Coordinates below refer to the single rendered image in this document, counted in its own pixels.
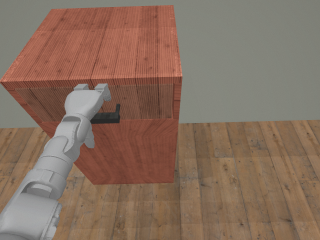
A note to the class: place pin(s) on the drawer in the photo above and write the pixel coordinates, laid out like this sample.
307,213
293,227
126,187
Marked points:
137,101

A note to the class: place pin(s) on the cabinet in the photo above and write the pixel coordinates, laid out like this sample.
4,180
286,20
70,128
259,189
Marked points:
126,45

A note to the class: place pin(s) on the robot left hand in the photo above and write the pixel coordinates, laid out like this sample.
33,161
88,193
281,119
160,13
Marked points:
87,103

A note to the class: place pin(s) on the robot left forearm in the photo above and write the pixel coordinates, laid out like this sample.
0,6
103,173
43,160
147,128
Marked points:
49,175

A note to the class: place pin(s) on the handle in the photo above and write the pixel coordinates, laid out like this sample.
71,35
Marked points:
107,117

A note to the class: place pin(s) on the left robot upper arm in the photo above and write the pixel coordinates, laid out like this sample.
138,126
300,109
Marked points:
31,217

